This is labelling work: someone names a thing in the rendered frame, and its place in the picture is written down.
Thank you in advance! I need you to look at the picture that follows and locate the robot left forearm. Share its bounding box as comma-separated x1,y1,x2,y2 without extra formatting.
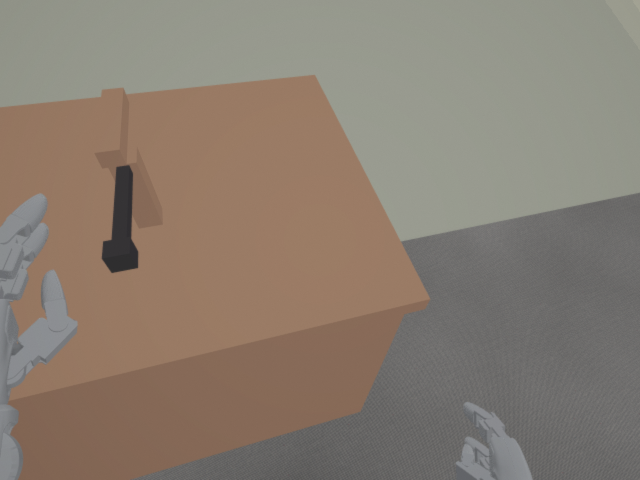
0,404,23,480

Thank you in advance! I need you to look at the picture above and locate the tap lever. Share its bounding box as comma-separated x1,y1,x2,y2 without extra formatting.
102,165,138,273

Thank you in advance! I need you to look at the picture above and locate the counter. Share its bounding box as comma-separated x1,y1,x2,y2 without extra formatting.
0,75,430,480

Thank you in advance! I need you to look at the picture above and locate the robot right hand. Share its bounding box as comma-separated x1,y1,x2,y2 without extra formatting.
456,402,533,480

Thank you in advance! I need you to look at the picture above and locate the robot left hand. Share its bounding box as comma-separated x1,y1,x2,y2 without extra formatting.
0,193,78,405

